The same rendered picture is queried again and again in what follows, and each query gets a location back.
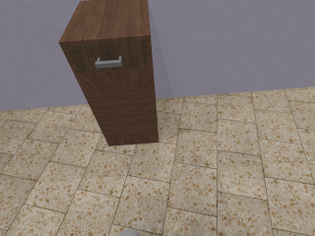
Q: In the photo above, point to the handle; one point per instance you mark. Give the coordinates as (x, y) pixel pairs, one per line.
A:
(109, 63)

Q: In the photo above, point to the drawer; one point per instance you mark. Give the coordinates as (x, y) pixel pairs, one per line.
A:
(134, 55)

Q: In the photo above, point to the cabinet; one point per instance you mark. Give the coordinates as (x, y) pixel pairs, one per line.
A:
(123, 101)

